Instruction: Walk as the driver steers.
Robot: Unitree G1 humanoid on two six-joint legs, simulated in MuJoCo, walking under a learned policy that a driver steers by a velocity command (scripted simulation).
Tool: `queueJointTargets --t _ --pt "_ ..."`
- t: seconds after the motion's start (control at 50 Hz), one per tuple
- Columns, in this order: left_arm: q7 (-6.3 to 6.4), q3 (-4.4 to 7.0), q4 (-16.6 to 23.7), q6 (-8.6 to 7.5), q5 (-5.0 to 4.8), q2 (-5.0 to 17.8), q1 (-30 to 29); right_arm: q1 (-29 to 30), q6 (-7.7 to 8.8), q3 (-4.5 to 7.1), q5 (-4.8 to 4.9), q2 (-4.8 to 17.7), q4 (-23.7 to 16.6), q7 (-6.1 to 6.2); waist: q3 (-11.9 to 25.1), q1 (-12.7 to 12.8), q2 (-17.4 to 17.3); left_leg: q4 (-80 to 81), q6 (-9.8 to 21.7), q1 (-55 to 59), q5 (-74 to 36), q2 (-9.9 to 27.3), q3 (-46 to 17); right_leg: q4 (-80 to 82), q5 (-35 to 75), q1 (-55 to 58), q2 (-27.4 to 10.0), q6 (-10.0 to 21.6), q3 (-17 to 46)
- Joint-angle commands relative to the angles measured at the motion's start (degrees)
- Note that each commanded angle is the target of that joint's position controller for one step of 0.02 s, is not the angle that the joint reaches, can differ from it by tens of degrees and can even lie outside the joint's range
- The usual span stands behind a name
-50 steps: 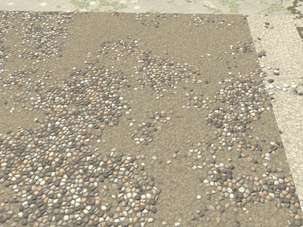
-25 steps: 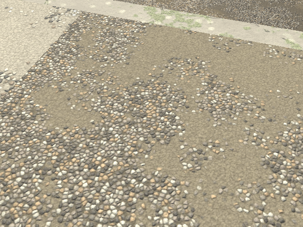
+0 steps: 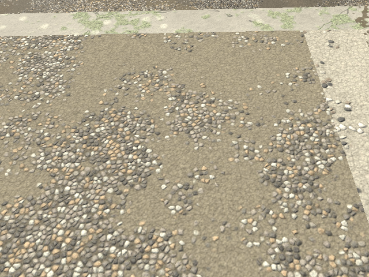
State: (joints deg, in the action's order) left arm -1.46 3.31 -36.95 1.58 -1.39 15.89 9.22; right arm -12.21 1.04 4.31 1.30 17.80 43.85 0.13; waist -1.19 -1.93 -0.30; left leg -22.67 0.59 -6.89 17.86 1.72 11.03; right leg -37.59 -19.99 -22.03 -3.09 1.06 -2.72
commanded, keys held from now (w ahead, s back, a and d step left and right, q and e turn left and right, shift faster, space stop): w+e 0.38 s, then w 0.44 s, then w+q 0.12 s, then q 0.06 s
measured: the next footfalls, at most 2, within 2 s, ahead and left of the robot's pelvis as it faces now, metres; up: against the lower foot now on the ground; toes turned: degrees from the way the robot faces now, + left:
right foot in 0.04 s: +0.06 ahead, -0.12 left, +0.00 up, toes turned -5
left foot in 0.48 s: +0.40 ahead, +0.04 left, +0.00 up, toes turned -18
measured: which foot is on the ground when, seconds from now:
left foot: down 0.00-0.04, up 0.06-0.46, down 0.48-1.00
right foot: up 0.00-0.02, down 0.04-0.50, up 0.52-0.96, down 0.98-1.00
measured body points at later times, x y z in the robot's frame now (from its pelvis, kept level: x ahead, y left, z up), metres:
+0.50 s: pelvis +0.23 -0.03 -0.02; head +0.26 -0.04 +0.43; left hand +0.33 +0.26 -0.12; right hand +0.39 -0.32 -0.09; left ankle +0.37 +0.05 -0.74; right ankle +0.02 -0.11 -0.73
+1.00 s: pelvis +0.47 -0.14 -0.02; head +0.51 -0.16 +0.43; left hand +0.78 -0.01 -0.07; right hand +0.37 -0.40 -0.15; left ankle +0.37 +0.05 -0.73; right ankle +0.55 -0.28 -0.74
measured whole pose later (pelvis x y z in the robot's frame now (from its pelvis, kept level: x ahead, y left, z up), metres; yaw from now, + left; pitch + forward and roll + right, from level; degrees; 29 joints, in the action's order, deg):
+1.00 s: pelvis +0.47 -0.14 -0.02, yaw -16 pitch +2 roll +2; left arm -1.5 1.5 -33.0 -5.6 0.4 14.8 1.9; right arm -24.0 3.0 2.9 1.0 17.2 50.0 -0.4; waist -2.0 -5.9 0.5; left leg -30.2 -0.9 -2.6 25.5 0.7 -1.8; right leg -30.5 -3.3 -27.7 -1.7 2.4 -0.1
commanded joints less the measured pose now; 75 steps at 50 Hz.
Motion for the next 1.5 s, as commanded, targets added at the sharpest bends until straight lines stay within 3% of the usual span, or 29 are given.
queueJointTargets --t 0.02,0.04,0.06,0.08,0.1,0.14,0.2,0.3,0.42,0.48,0.5,0.52,0.56,0.6,0.64,0.78,0.9,0.96,0.98,1.0,1.02,1.04,1.1,1.2,1.38,1.44,1.46,1.48,1.5 --pt "-0.32 2.14 3.2 -1.73 0.1 5.7 3.5 1.9 1.03 2.57 1.06 9.7 -2.8 -0.25 3.2 3.5 -3.3 -1.1 8.0 -0.2 -11.4 13.5 -8.2 10.6 4.4 8.1 3.9 3.6 -3.8" --pt "0.28 3.99 1.1 -1.81 -0.13 9.6 11.8 3.1 1.49 1.65 0.35 7.0 -3.3 -0.18 7.7 7.0 0.6 -14.5 4.7 -8.3 -15.6 9.8 -3.0 11.5 6.2 21.5 2.0 6.3 1.5" --pt "1.13 6.19 1.2 -2.17 -0.16 18.4 18.1 6.2 2.6 0.07 -2.01 2.6 -8.1 -0.34 9.5 8.2 16.7 -37.6 -1.5 -32.0 1.6 -0.2 1.5 15.9 7.3 36.2 -13.1 16.2 29.9" --pt "0.62 5.07 2.4 -3.56 0.03 15.9 18.5 9.4 4.36 0.12 -1.7 3.7 -8.9 -0.9 10.8 9.7 14.1 -47.3 -2.0 -44.0 16.8 -3.6 -11.5 22.7 4.9 39.1 -18.1 22.3 43.9" --pt "0.4 3.76 2.7 -4.52 0.35 11.9 16.2 9.0 5.34 0.84 0.31 6.7 -9.0 -2.01 6.8 8.1 10.7 -48.7 -0.7 -47.0 13.5 -0.1 -14.7 23.0 5.3 37.1 -17.3 20.6 38.1" --pt "0.43 2.72 3.8 -4.83 0.06 8.8 11.0 7.9 5.76 1.11 -0.73 7.6 -7.4 -2.61 1.6 4.7 3.8 -41.5 0.1 -43.6 4.4 3.1 -14.1 22.8 11.8 28.9 -12.4 16.1 27.1" --pt "1.41 2.54 4.9 -4.84 0.71 10.0 8.0 7.2 5.4 0.89 -2.09 5.8 -6.1 -2.68 1.1 2.4 4.1 -33.6 -2.1 -35.0 -4.4 1.9 -12.1 24.9 23.7 20.7 -8.5 14.4 20.4" --pt "2.84 3.16 2.7 -4.66 0.06 11.7 11.3 15.1 5.33 -0.81 -1.34 2.4 -7.6 -2.5 -1.1 5.0 6.1 -13.8 -3.8 -27.6 -17.5 -1.7 -11.6 24.4 21.1 14.0 -4.7 11.3 15.7" --pt "3.09 3.33 0.2 -4.4 -0.34 11.1 13.2 15.5 6.37 0.25 -0.62 5.5 -8.3 -3.0 -1.2 4.4 8.5 -6.7 -1.1 -21.4 -17.4 -1.7 -13.9 20.7 19.6 17.6 -8.5 9.1 21.5" --pt "2.81 2.25 0.1 -3.91 0.69 8.2 12.5 3.0 6.76 2.24 -1.21 8.7 -5.3 -2.33 7.0 -1.9 8.5 -4.5 3.6 -2.1 -16.1 -1.8 -11.3 4.2 36.1 16.6 -3.5 5.8 17.6" --pt "2.86 0.96 1.6 -3.87 1.79 5.3 12.8 -6.9 6.59 2.79 -2.13 11.7 -4.8 -1.86 16.5 -5.5 1.8 -5.9 7.9 14.2 -12.5 8.7 -23.9 -13.3 22.9 7.1 0.6 3.6 14.9" --pt "2.73 -0.17 1.9 -4.57 -0.52 0.7 22.1 -10.9 6.16 3.66 -2.49 15.0 -1.9 -2.59 22.4 -0.3 -19.7 3.0 16.7 28.9 3.8 20.2 -53.9 -31.8 -12.4 -12.9 8.9 0.1 12.7" --pt "2.52 1.48 1.3 -5.02 -1.5 9.5 12.7 -5.8 5.84 1.5 -0.6 6.3 -2.8 -2.4 8.8 -2.9 -7.3 7.5 13.2 17.8 12.2 17.7 -46.3 -37.8 -6.8 -20.8 3.5 0.5 14.2" --pt "2.44 1.3 2.7 -5.58 0.35 8.3 6.5 -1.7 5.22 0.77 -1.57 4.6 -2.9 -2.03 2.5 -0.7 -1.7 9.1 12.2 5.5 -0.9 13.6 -35.4 -32.9 -0.5 -18.0 -0.6 0.7 11.0" --pt "1.87 1.01 2.4 -5.47 0.24 6.3 7.8 -1.0 5.49 0.26 -1.91 3.6 -2.5 -1.71 2.3 1.5 -4.5 11.5 12.4 0.9 -6.6 11.2 -30.4 -29.2 2.1 -14.2 -2.8 0.6 9.7" --pt "1.09 -0.95 4.9 -6.16 1.0 2.3 -1.7 -4.0 5.19 0.84 -0.38 7.4 0.2 -0.92 -1.2 -0.7 -3.3 15.5 12.5 -1.9 -16.7 9.3 -18.6 -7.3 15.6 -14.6 -3.5 -1.6 5.0" --pt "-0.43 -0.27 7.7 -7.26 0.11 3.8 -9.6 -9.7 3.38 0.87 0.67 9.1 2.7 -0.83 -2.6 -2.6 -3.8 11.1 9.8 2.3 -17.6 11.3 -19.9 6.0 18.7 -8.7 0.0 -0.6 4.0" --pt "-0.11 1.95 5.1 -7.74 0.79 7.5 0.6 -8.4 2.42 0.82 0.32 9.3 2.7 -0.39 2.6 4.2 -3.7 -2.0 6.6 2.3 -30.6 8.7 -18.7 11.3 17.3 7.2 2.6 2.2 2.5" --pt "0.45 3.08 3.9 -7.76 2.12 10.6 8.4 -8.3 2.53 -0.18 -0.59 6.6 1.8 -0.28 10.0 7.9 -2.2 -14.7 3.9 -3.9 -27.0 5.1 -16.5 9.2 24.0 21.1 -2.5 4.5 5.8" --pt "1.13 4.04 4.1 -7.25 4.32 16.1 13.9 -12.4 3.15 -2.13 -1.52 0.4 -0.3 -0.14 19.7 7.5 11.5 -36.7 -1.0 -23.2 -2.3 -2.6 -12.1 8.1 35.2 42.1 -18.8 11.2 25.1" --pt "0.76 3.62 4.1 -6.72 4.03 14.0 14.6 -15.9 3.6 -1.9 -0.27 2.3 0.4 -0.06 26.7 7.0 17.8 -47.3 -2.2 -28.5 18.0 -4.7 -18.4 13.5 38.5 42.9 -24.0 16.3 38.8" --pt "0.62 2.37 4.3 -6.43 3.15 10.0 11.3 -12.8 3.05 -0.24 0.89 7.4 0.5 0.14 19.2 6.8 11.5 -52.2 -2.7 -31.5 16.1 -2.1 -19.8 13.1 41.3 36.7 -21.7 14.8 30.2" --pt "0.44 0.92 3.4 -6.37 1.87 4.9 2.4 -8.0 0.45 0.47 0.01 5.8 -0.3 0.78 7.4 2.0 6.8 -46.2 -3.7 -28.4 8.8 3.1 -16.1 16.8 44.7 18.4 -14.3 11.0 11.9" --pt "1.74 2.11 1.5 -6.98 2.73 7.2 -2.5 -5.4 -2.74 0.31 -0.54 2.1 -3.4 0.94 4.1 -0.4 6.9 -36.5 -5.1 -23.8 -1.9 3.3 -13.9 23.5 41.1 10.0 -14.2 12.3 2.6" --pt "2.26 3.82 -1.2 -3.86 0.12 11.2 -1.8 5.0 -4.21 1.47 -0.58 4.0 -10.5 -2.26 3.4 2.6 6.0 -17.3 -0.9 -19.2 -3.3 2.2 -9.3 17.9 31.5 16.4 -16.6 10.0 -2.6" --pt "2.16 3.75 -2.6 -3.22 -0.77 10.0 0.0 1.4 -4.2 2.83 -0.85 6.0 -10.6 -1.87 5.2 0.4 3.2 -4.2 2.9 -8.5 -13.3 -1.2 -7.8 5.6 31.3 15.0 -12.8 4.5 -6.3" --pt "2.04 3.25 -2.6 -3.39 0.86 8.3 2.4 -3.1 -3.94 4.75 -0.96 12.1 -10.4 -0.56 8.9 -0.4 -6.7 -1.9 6.8 3.4 -37.9 5.4 -18.4 -8.2 21.5 6.2 -7.6 -0.3 -9.9" --pt "2.07 1.82 0.6 -3.44 3.4 5.5 2.0 -2.9 -3.49 5.33 -2.17 17.5 -11.9 0.24 10.9 1.2 -19.3 -2.0 20.5 12.9 -52.8 19.8 -40.4 -26.5 -18.5 -13.1 2.3 -5.9 -7.9" --pt "1.96 2.33 0.1 -3.21 2.71 7.5 -1.6 -4.3 -2.27 4.11 -2.26 13.3 -11.7 -0.45 16.4 -2.6 -10.5 -0.5 23.3 11.8 -48.9 20.5 -41.0 -33.9 -21.7 -14.7 2.6 -5.7 4.2"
